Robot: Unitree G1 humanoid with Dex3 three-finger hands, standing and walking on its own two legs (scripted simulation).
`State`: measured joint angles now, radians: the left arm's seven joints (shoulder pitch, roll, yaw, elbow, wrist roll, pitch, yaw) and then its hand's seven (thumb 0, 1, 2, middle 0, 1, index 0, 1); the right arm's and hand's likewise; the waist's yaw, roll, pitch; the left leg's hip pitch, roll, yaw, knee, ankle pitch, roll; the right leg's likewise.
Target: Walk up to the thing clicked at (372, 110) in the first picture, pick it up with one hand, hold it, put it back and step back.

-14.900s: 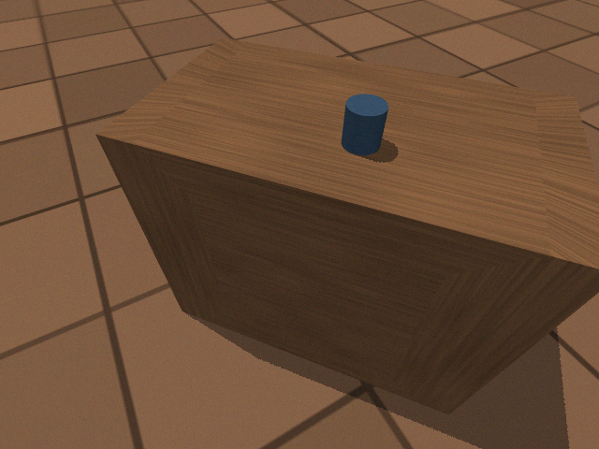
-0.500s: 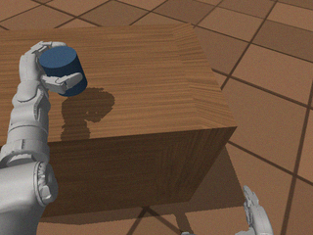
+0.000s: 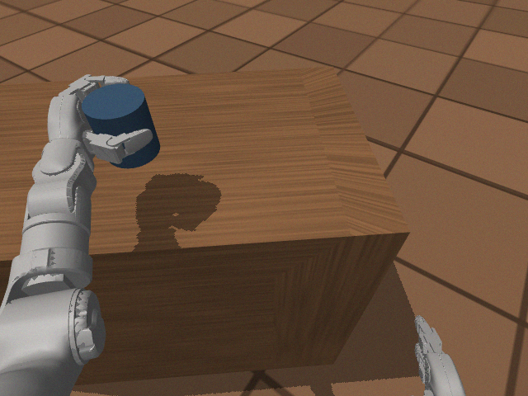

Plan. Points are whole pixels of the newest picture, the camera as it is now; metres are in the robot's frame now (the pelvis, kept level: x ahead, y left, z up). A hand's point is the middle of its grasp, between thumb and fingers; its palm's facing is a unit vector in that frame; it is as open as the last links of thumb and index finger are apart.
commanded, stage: lift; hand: left
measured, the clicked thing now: (124, 127) +0.47 +0.18 +0.20
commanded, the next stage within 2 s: hold in 1.16 s
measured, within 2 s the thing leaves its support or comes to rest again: neither
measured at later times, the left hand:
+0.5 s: hand (86, 109) +0.38 +0.18 +0.28, palm faces +0.15 -0.99 -0.02, open 11.2 cm
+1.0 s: hand (59, 101) +0.34 +0.18 +0.31, palm faces +0.14 -0.99 +0.00, open 11.2 cm
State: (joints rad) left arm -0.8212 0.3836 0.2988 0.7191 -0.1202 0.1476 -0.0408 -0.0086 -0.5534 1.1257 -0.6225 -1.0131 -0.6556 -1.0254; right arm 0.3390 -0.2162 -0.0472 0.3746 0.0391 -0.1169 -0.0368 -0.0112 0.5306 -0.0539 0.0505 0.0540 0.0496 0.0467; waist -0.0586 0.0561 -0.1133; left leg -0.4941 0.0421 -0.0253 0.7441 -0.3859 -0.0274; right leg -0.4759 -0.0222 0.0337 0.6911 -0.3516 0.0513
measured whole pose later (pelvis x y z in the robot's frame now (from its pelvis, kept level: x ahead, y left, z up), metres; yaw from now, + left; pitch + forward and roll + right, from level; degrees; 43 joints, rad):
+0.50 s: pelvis -0.01 -0.01 +0.01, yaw +2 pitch +2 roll +0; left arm -0.70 0.33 0.30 0.21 -0.19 0.61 -0.06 -0.01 -0.55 1.12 -0.61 -1.02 -0.65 -1.03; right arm 0.33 -0.23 -0.08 0.46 0.05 -0.16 -0.02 -0.01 0.55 -0.05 0.05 0.05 0.05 0.05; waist 0.01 0.08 -0.10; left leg -0.35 0.02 -0.04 0.65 -0.34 -0.03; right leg -0.35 -0.05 0.01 0.66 -0.34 0.04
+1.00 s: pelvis -0.02 -0.01 +0.01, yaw +2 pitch +0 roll +0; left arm -0.72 0.35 0.32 0.09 -0.23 0.79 -0.04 -0.01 -0.55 1.12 -0.62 -1.01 -0.66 -1.02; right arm 0.31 -0.22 -0.08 0.56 0.07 -0.23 -0.02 -0.01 0.55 -0.05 0.05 0.05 0.05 0.05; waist 0.02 0.08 -0.11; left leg -0.33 0.01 -0.04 0.65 -0.32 -0.03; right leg -0.33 -0.05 0.02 0.65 -0.32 0.05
